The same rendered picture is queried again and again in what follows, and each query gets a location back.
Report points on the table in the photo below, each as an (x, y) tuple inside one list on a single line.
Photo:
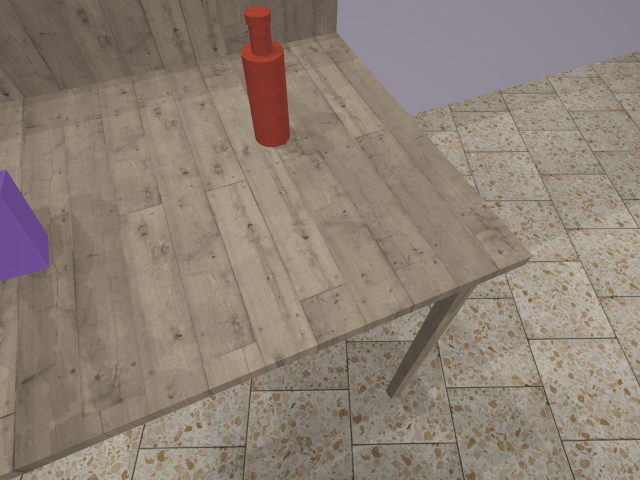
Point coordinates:
[(184, 257)]

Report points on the sponge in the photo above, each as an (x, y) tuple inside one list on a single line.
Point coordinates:
[(23, 241)]

